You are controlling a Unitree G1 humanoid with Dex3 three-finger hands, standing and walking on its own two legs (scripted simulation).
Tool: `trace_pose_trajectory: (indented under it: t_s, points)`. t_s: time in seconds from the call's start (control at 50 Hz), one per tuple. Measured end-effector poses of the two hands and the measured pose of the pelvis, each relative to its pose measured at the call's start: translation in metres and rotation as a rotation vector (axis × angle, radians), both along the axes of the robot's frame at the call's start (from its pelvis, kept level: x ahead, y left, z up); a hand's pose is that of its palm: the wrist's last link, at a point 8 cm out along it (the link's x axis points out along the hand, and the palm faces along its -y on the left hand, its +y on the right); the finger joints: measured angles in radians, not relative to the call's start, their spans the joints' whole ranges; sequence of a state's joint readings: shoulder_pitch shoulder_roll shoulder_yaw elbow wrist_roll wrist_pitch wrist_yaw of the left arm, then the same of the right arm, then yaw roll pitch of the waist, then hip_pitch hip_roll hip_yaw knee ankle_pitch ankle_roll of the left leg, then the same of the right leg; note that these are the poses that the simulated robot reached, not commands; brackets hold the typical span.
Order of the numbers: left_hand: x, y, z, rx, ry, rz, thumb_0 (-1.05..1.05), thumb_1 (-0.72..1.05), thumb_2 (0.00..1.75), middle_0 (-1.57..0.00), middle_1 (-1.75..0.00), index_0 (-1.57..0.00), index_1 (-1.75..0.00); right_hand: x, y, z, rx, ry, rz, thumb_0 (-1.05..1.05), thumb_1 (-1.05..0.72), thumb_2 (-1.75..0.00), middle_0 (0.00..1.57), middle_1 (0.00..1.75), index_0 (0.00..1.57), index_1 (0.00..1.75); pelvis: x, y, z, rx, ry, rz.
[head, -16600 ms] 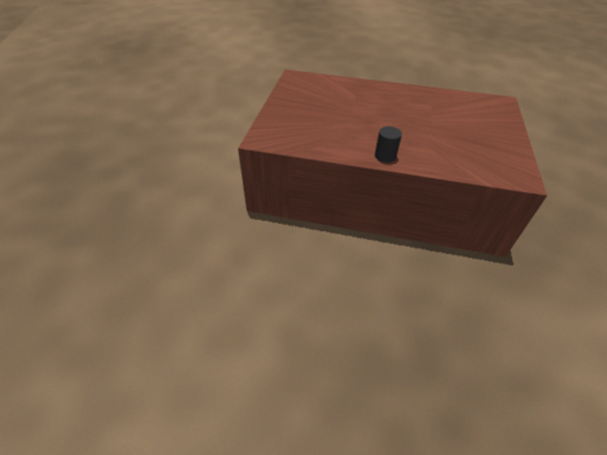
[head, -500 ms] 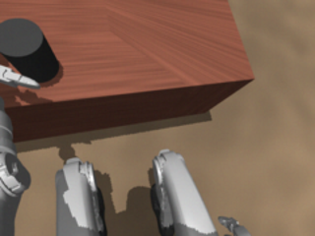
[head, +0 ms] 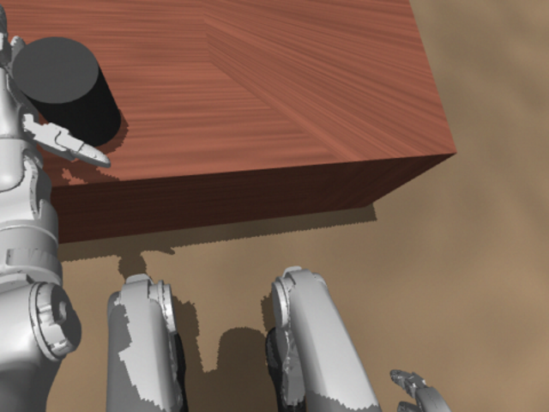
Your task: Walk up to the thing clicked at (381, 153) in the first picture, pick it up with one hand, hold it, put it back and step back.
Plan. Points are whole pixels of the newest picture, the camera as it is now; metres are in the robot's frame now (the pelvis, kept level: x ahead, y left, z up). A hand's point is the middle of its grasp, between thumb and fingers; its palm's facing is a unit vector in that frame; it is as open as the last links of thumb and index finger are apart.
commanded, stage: close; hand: left
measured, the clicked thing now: (74, 97) +0.53 +0.23 -0.03
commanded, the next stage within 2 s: settle in 0.80 s
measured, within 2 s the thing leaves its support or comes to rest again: leaves its support in 1.18 s
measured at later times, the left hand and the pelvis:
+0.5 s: hand (68, 110) +0.51 +0.23 -0.02, palm faces +0.16 -0.99 -0.03, open 15.1 cm; pelvis -0.01 +0.00 -0.02, yaw +0 degrees
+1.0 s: hand (68, 101) +0.53 +0.23 -0.03, palm faces +0.15 -0.99 -0.04, open 11.5 cm; pelvis -0.01 +0.00 -0.03, yaw -1 degrees
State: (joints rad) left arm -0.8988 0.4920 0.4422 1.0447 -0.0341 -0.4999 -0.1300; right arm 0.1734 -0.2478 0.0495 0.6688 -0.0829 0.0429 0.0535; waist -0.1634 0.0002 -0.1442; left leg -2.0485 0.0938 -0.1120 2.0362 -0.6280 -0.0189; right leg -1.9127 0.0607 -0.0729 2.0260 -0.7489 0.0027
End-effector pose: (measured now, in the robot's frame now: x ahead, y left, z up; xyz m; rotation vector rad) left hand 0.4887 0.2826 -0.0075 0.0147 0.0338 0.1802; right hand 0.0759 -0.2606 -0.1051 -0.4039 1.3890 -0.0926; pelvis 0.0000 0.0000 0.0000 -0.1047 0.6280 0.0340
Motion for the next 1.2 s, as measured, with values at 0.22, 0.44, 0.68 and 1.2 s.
trace_pose_trajectory:
  t_s: [0.22,0.44,0.68,1.2]
  points:
    - [0.000,-0.002,0.000,0.012,-0.001,-0.016,-0.01,-0.58,0.09,-0.23,-0.18,-0.24,-0.17,0.008,0.007,-0.012,0.034,-0.016,0.006,0.01,-0.94,-0.90,0.21,0.30,0.20,0.30,0.000,0.000,-0.005,0.001,-0.006,-0.004]
    - [-0.007,-0.002,-0.012,0.014,-0.003,-0.019,-0.01,-0.52,0.19,-0.38,-0.31,-0.39,-0.30,-0.001,0.002,-0.019,0.016,0.000,0.011,0.01,-0.94,-0.90,0.21,0.30,0.20,0.30,-0.006,-0.001,-0.016,0.001,-0.019,-0.005]
    - [0.003,0.000,-0.015,0.017,-0.011,-0.020,-0.01,-0.39,0.35,-0.57,-0.50,-0.58,-0.48,-0.014,-0.002,-0.026,0.002,0.021,-0.003,0.01,-0.93,-0.90,0.21,0.30,0.20,0.30,-0.009,-0.002,-0.025,-0.001,-0.025,-0.010]
    - [0.008,-0.002,-0.009,0.031,-0.001,-0.043,-0.01,-0.46,0.95,-0.63,-0.88,-0.64,-0.89,-0.012,0.000,-0.025,-0.004,0.015,-0.018,0.01,-0.93,-0.90,0.21,0.30,0.20,0.30,-0.008,-0.001,-0.026,-0.006,-0.030,-0.010]
